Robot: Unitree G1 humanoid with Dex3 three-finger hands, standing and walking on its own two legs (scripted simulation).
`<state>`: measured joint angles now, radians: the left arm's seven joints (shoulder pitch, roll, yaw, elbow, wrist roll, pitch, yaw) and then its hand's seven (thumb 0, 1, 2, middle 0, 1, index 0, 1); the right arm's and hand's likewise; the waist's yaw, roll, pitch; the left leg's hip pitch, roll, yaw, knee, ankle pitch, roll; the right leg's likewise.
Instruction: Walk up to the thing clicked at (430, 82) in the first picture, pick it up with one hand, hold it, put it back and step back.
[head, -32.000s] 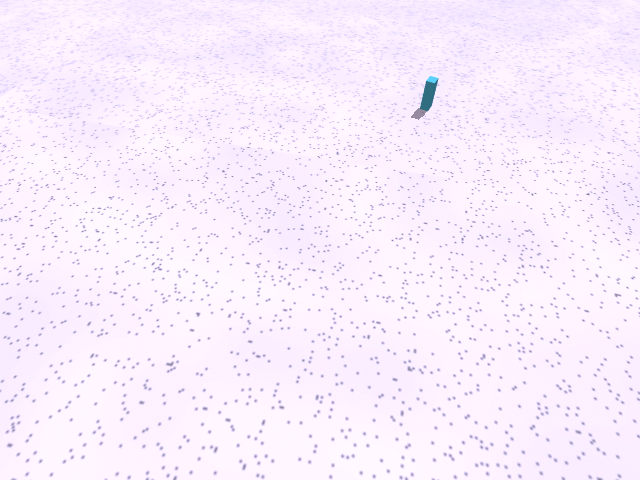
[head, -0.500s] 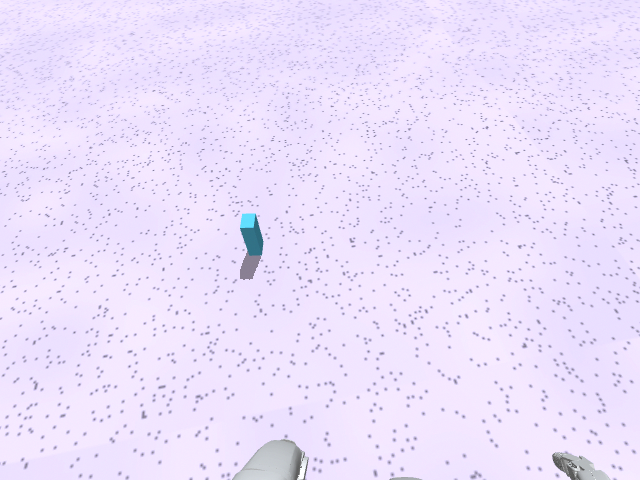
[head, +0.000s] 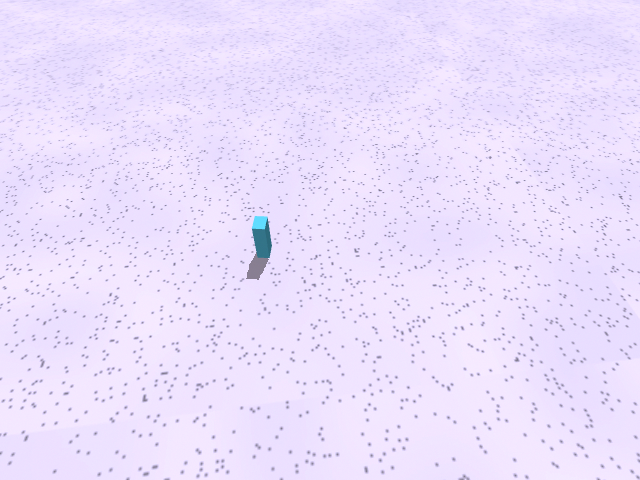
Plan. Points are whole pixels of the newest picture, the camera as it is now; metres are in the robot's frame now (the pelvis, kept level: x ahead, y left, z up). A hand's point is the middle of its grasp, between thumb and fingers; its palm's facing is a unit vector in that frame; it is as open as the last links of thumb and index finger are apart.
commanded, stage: step back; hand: left
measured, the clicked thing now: (262, 237) +1.07 +0.24 -0.68
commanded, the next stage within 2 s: stand in 0.60 s
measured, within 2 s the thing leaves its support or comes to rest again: neither
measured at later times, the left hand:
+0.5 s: hand out of the picture +0.11 +0.31 -0.16, palm faces +0.01 -0.93 -0.36, open 7.3 cm
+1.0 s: hand out of the picture +0.16 +0.28 -0.14, palm faces -0.05 -0.94 -0.33, open 7.3 cm
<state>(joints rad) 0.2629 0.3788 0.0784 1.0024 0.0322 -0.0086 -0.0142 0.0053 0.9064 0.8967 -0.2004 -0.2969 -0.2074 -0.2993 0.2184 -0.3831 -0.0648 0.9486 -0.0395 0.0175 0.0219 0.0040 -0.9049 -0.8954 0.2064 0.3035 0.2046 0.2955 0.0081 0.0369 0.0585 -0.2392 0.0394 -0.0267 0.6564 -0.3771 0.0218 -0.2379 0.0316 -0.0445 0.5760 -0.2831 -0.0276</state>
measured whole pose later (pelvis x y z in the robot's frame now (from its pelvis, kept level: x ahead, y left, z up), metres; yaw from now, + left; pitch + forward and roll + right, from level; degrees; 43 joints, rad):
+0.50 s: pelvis +0.04 +0.03 +0.00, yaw -1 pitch -1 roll +0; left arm 0.18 0.40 0.05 0.98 0.00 0.01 0.00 0.00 0.91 0.90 -0.20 -0.30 -0.21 -0.30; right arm 0.11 -0.32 -0.03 0.98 -0.04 -0.02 0.00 0.00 -0.91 -0.90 0.21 0.30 0.20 0.30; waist 0.02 -0.03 0.09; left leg -0.35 0.05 0.03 0.60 -0.22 -0.01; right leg -0.27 -0.02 0.01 0.75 -0.50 -0.03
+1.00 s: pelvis +0.05 +0.03 +0.02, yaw -2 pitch -3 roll +0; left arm 0.09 0.35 0.00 1.09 0.00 -0.02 0.00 0.00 0.91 0.90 -0.20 -0.30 -0.21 -0.30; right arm 0.08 -0.34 -0.01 1.13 -0.01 -0.01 0.02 0.00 -0.91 -0.90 0.20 0.30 0.20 0.29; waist -0.02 0.00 0.05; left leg -0.19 0.06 0.05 0.39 -0.13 -0.02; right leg -0.07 -0.02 0.00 0.38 -0.25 0.02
